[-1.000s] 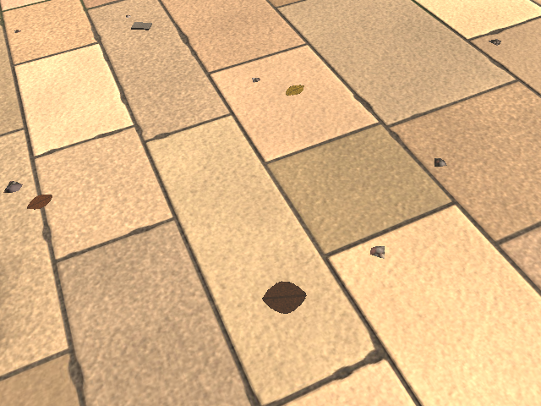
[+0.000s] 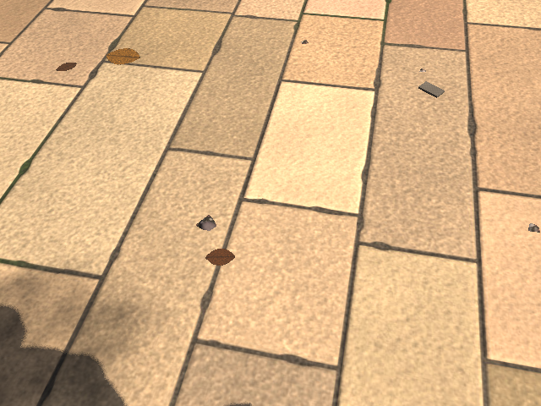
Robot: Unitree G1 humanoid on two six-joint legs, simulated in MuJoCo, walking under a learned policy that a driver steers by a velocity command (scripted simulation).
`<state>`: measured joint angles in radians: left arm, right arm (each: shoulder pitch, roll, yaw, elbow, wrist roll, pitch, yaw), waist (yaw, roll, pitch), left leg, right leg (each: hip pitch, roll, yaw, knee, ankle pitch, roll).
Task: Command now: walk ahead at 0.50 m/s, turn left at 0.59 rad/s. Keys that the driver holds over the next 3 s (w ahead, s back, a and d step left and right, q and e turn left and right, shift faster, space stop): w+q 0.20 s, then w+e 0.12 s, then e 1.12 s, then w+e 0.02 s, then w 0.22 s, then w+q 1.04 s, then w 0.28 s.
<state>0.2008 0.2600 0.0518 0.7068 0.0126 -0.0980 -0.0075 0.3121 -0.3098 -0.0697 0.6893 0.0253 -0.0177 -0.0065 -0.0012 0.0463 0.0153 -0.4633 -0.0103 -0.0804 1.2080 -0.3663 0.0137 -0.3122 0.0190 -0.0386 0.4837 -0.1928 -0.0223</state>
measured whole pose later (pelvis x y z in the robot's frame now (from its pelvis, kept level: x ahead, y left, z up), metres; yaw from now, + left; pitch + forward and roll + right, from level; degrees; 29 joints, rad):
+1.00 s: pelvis +0.35 +0.04 +0.00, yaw -10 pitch +3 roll +2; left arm 0.17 0.30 0.08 0.69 0.00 0.01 0.00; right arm 0.06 -0.31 -0.08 0.78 0.00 0.01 -0.04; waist 0.02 0.02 0.07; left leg -0.51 0.01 -0.01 1.11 -0.47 -0.05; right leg -0.37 0.03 0.02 0.50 -0.17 -0.06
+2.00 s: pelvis +0.47 -0.02 +0.00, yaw -25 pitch +2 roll -1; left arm 0.39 0.25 0.06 0.76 0.01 -0.08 0.01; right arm 0.18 -0.30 -0.06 0.80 0.02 -0.05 0.04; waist 0.05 0.05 0.02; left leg -0.71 0.07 -0.04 0.82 0.00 -0.01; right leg 0.08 0.03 -0.12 0.19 -0.30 -0.03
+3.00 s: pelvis +1.02 -0.16 +0.01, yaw +5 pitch +2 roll -2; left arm 0.39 0.28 0.06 0.81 -0.01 -0.09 -0.01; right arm 0.10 -0.28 -0.04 0.65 0.01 -0.05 0.03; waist 0.09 0.04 0.03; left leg -0.63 0.08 -0.05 0.73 -0.10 0.00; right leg -0.05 0.02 -0.07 0.26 -0.24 -0.02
